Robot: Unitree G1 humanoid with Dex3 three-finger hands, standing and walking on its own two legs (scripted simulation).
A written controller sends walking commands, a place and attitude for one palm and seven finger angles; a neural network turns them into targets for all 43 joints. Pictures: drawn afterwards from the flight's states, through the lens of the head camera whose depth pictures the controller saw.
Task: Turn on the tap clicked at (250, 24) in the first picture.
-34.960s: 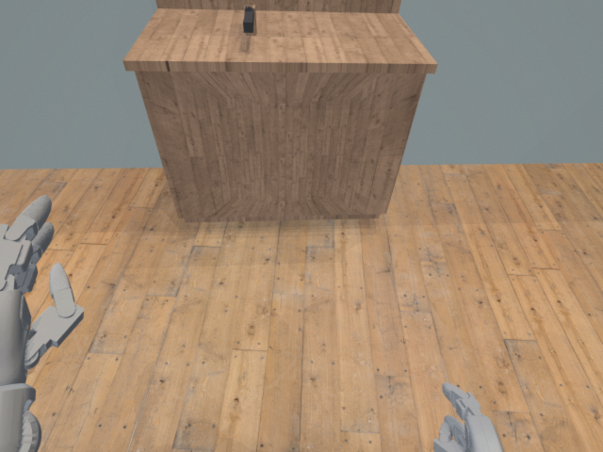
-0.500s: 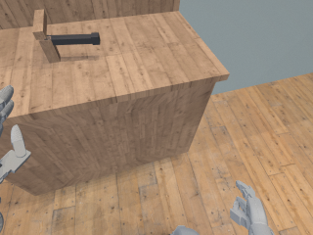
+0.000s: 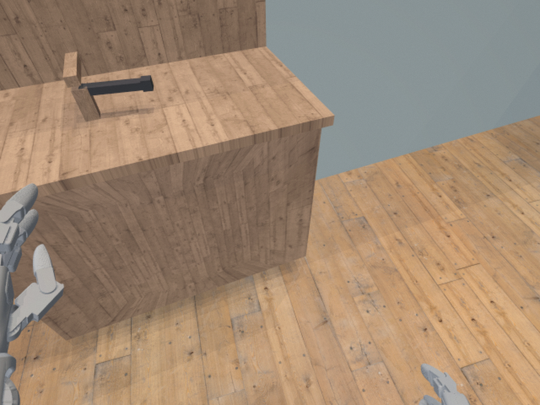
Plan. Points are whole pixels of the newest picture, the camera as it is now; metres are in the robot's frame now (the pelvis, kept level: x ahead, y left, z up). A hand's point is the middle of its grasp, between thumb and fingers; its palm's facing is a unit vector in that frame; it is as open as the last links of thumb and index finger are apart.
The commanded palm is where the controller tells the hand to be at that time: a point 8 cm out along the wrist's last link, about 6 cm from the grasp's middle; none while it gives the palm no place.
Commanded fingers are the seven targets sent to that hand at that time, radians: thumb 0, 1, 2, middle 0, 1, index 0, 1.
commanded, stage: stop stepping back and stand still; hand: left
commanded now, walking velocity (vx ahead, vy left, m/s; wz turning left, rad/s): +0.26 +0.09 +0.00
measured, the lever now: (147, 83) +0.82 +0.32 +0.09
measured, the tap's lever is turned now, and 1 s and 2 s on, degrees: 80 80 80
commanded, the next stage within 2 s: stand and check the lever's angle in 0.52 s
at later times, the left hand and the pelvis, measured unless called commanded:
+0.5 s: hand (69, 324) +0.18 +0.21 +0.16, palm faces +0.38 -0.83 -0.41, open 7.4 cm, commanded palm +0.12 +0.26 +0.17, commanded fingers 0.00 0.90 0.90 -0.20 -0.30 -0.20 -0.30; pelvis -0.04 -0.03 -0.01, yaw +1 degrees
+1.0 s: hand (83, 281) +0.23 +0.21 +0.16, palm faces +0.37 -0.82 -0.43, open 7.4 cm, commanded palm +0.17 +0.26 +0.17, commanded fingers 0.00 0.90 0.90 -0.20 -0.30 -0.20 -0.30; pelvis +0.01 -0.02 -0.01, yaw +1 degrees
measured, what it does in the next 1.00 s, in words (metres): steps on the spot: left foot, then left foot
